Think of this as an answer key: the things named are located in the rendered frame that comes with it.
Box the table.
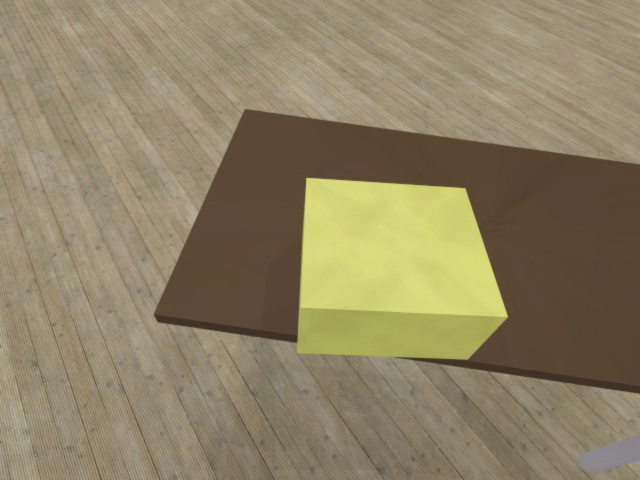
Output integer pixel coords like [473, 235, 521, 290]
[154, 109, 640, 472]

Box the carton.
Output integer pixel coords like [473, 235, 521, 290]
[297, 178, 508, 360]

